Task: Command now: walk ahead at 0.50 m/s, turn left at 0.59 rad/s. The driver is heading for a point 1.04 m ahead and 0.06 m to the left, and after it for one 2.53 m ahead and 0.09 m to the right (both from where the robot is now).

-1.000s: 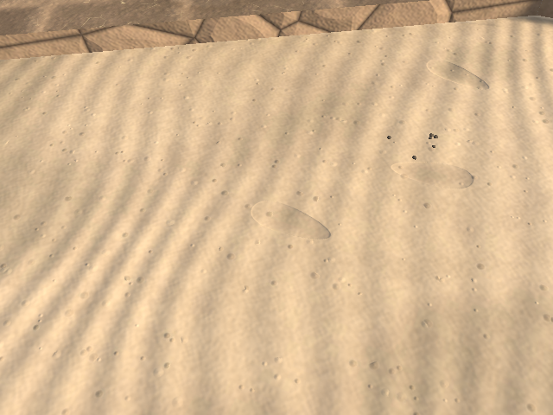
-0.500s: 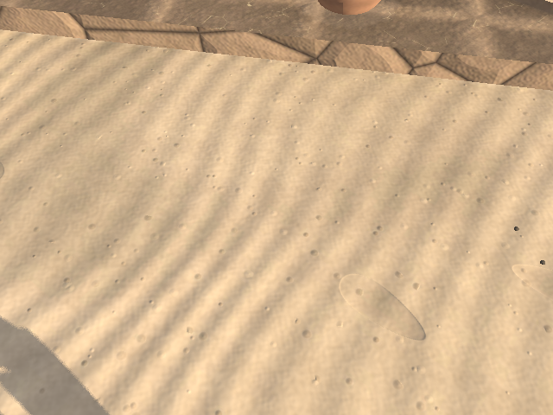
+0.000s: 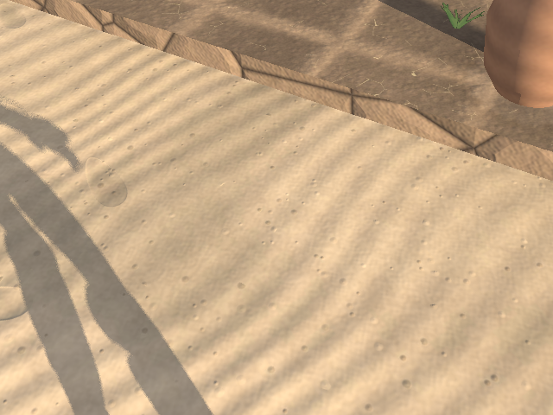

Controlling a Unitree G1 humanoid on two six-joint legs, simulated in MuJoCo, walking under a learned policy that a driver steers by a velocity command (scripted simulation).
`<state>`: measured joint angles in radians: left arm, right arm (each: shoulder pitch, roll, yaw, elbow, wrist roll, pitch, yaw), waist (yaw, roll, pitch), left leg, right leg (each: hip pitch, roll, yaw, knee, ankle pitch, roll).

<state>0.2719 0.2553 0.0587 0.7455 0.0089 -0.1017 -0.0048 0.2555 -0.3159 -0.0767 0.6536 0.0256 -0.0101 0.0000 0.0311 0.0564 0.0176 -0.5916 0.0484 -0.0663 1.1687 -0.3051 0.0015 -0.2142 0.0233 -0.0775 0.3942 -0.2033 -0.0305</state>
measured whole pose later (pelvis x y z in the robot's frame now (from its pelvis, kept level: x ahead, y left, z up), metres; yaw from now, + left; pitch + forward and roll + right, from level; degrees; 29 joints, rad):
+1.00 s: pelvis +0.57 +0.10 -0.01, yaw +9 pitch +2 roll +0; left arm 0.23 0.29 0.05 0.72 -0.01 -0.07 -0.04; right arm 0.26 -0.29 -0.04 0.72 0.00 -0.10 0.00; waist 0.01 0.02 0.04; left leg -0.42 0.01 -0.05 1.17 -0.37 0.01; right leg -0.35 0.10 0.02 0.47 -0.15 -0.09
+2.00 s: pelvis +0.98 +0.12 -0.01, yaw -24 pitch +0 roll +1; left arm 0.19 0.26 0.04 0.70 0.02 0.02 0.00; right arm 0.21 -0.27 -0.04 0.78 -0.03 0.04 -0.01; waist 0.00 0.03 0.11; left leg -0.47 0.04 0.00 1.05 -0.44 -0.02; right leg -0.35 0.09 0.01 0.44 -0.09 -0.10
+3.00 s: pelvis +1.07 +0.16 +0.00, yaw -26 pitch -2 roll +0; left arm 0.10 0.25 0.04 1.08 0.00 0.02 0.04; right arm 0.21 -0.25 0.00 0.98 -0.01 -0.02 -0.02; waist 0.00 0.00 0.04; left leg -0.13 -0.04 0.01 0.44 -0.29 0.04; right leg -0.23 0.02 0.08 0.45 -0.19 0.01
